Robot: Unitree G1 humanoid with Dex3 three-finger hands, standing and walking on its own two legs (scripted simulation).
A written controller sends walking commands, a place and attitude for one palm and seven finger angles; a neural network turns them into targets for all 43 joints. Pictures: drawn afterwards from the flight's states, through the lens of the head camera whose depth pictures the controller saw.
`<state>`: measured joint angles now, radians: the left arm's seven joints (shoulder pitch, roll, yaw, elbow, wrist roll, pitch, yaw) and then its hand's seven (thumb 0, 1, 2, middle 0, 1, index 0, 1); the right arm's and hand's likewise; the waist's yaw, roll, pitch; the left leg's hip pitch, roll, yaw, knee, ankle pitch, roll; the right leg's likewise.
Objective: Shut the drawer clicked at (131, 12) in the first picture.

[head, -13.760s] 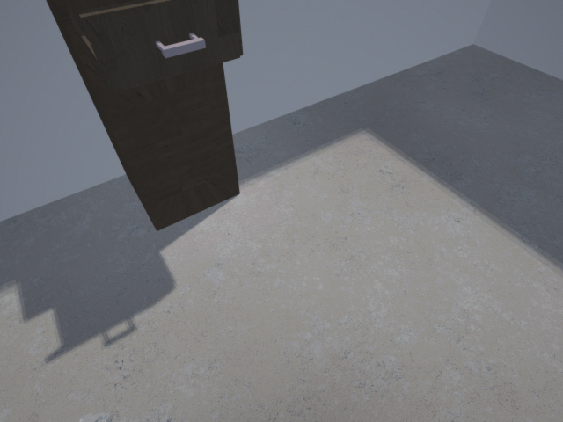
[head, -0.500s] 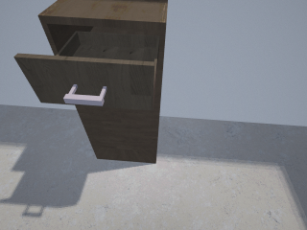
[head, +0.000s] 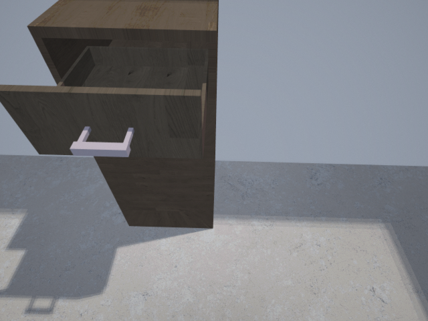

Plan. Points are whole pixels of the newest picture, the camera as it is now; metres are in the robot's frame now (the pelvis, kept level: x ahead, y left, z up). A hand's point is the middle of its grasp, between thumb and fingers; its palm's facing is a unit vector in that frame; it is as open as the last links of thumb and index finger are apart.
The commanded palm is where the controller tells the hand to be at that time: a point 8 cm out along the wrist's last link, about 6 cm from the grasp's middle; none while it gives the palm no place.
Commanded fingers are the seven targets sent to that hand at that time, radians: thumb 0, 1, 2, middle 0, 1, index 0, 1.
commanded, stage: look again from close up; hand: left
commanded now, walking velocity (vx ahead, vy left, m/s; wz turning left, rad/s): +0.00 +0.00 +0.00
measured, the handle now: (104, 141) +0.42 +0.25 +0.10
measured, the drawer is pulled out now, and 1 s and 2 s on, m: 0.21 0.21 0.21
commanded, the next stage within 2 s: shuffle to correct the standing spot in 0.48 s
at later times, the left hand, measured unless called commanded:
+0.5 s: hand out of the picture -0.04 +0.18 -0.18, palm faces +0.03 -0.98 -0.20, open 7.4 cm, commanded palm none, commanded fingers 0.00 0.90 0.90 -0.20 -0.30 -0.20 -0.30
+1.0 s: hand out of the picture -0.04 +0.18 -0.19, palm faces +0.06 -0.99 -0.15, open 7.4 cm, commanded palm none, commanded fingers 0.00 0.90 0.90 -0.20 -0.30 -0.20 -0.30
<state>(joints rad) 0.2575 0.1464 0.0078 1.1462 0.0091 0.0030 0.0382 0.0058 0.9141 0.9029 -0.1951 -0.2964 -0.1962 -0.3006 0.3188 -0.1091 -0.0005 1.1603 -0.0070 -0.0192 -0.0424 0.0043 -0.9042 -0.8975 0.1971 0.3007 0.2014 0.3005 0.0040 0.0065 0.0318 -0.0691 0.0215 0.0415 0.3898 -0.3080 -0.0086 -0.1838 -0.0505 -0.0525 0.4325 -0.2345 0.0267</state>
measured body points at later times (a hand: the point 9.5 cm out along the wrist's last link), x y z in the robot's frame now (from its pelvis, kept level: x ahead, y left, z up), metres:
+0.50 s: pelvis -0.04 +0.00 +0.00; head -0.05 +0.00 +0.45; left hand -0.04 +0.23 -0.16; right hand -0.02 -0.22 -0.16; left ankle -0.06 +0.12 -0.74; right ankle +0.00 -0.13 -0.74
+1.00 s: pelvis -0.01 +0.02 -0.01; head -0.01 +0.03 +0.44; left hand -0.04 +0.24 -0.18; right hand -0.07 -0.19 -0.17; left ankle -0.06 +0.12 -0.74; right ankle +0.00 -0.12 -0.74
